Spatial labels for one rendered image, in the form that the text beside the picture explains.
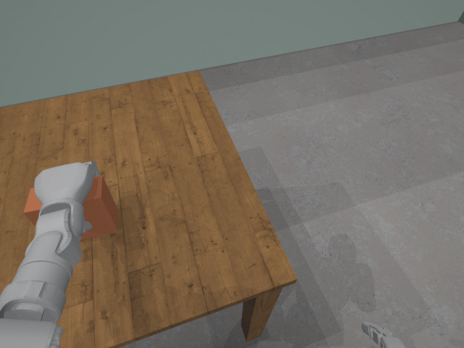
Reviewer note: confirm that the robot left forearm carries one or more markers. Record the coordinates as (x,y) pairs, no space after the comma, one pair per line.
(37,291)

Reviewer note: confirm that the table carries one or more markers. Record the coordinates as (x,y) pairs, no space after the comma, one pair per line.
(193,236)

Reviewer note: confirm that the sponge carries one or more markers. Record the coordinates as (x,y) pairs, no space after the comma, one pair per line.
(100,210)

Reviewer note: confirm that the robot left upper arm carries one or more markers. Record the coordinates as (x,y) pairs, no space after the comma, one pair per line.
(16,333)

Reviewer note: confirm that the robot left hand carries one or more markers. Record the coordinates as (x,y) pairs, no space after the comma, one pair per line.
(71,181)

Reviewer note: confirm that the robot right hand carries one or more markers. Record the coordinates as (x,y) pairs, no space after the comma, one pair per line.
(381,336)

